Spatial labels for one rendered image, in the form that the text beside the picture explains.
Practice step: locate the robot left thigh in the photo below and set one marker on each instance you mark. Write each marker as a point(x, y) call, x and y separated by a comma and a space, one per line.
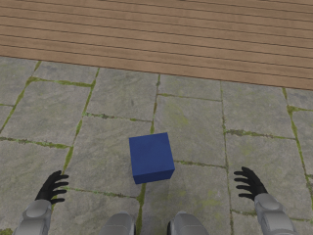
point(119, 224)

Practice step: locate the robot right thigh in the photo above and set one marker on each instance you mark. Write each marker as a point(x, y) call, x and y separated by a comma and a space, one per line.
point(186, 224)

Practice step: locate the robot thigh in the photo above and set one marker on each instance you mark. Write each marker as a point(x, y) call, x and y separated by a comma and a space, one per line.
point(119, 224)
point(186, 224)

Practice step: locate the left robot forearm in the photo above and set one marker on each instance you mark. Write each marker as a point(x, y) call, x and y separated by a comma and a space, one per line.
point(36, 219)

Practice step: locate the carton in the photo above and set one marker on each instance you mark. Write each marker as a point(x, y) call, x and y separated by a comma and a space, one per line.
point(151, 158)

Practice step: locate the robot left hand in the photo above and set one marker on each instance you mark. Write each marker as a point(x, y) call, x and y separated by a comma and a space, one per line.
point(47, 193)

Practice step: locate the robot right hand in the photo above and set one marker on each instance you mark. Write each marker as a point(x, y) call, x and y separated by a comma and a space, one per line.
point(255, 186)

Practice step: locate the right robot forearm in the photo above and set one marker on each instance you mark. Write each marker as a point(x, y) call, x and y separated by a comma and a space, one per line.
point(272, 216)

